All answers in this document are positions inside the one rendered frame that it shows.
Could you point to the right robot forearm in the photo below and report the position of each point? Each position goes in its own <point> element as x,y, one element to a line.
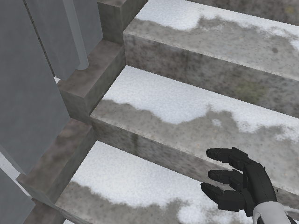
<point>271,213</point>

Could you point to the robot right hand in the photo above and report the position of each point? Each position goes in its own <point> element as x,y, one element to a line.
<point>250,188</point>

